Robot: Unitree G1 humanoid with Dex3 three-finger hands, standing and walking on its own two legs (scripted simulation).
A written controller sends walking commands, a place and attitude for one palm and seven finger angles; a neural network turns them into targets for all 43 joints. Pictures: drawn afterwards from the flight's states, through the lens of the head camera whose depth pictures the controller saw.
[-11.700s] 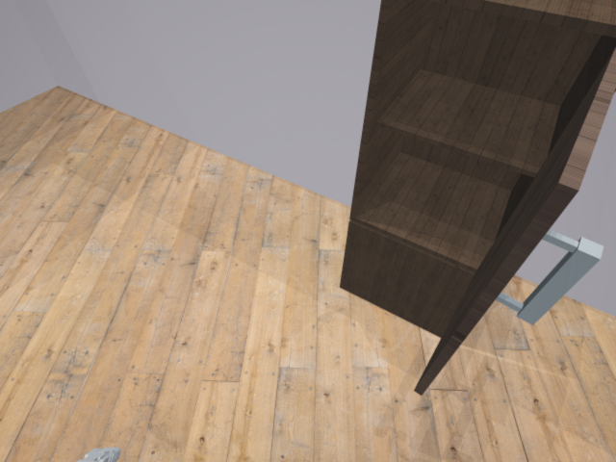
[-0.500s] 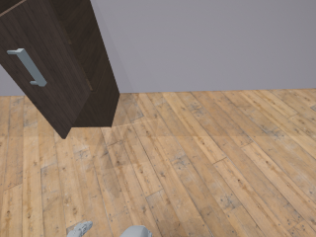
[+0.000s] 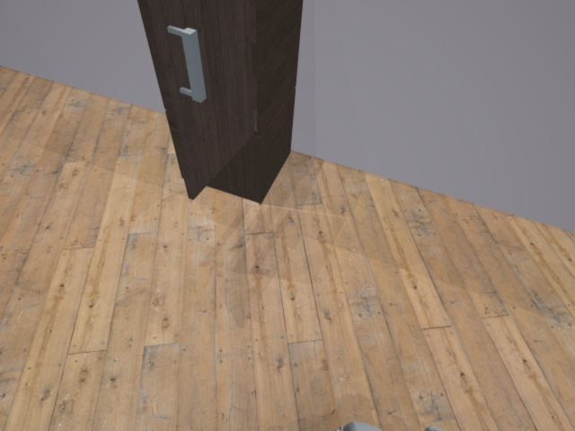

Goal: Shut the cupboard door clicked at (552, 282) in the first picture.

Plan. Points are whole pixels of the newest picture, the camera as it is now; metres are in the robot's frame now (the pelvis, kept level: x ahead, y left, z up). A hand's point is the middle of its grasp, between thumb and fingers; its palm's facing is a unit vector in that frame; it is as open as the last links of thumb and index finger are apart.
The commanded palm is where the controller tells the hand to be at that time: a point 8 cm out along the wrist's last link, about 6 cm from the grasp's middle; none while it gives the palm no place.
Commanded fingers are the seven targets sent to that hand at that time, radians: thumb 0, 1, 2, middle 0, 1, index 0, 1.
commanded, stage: take the last steps up to it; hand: left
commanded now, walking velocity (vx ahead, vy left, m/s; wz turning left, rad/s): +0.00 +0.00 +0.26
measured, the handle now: (186, 65) +0.79 +0.30 +0.07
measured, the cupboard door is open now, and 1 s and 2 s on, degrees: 84 84 84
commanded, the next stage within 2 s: come to a stop and stand still in 1.32 s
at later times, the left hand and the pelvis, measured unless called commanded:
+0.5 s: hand out of the picture -0.03 +0.13 -0.16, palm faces +0.20 -0.96 -0.19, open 7.4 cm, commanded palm none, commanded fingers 0.00 0.90 0.90 -0.20 -0.30 -0.20 -0.30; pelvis +0.03 -0.02 +0.01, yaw +7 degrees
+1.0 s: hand (142, 369) +0.22 +0.26 -0.16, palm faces +0.15 -0.97 -0.18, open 7.4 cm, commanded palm none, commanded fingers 0.00 0.90 0.90 -0.20 -0.30 -0.20 -0.30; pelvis +0.17 +0.07 +0.01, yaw +5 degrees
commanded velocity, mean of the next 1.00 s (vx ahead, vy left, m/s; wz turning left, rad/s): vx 0.27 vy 0.00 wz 0.05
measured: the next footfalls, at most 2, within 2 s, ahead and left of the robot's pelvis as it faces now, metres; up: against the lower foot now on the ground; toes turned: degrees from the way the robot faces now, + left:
right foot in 0.24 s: +0.04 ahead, -0.14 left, +0.00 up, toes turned -2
left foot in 0.70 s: +0.17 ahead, +0.16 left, +0.00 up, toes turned +16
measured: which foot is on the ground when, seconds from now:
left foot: down 0.00-0.24, up 0.26-0.68, down 0.70-1.00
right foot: up 0.00-0.22, down 0.24-0.70, up 0.72-1.00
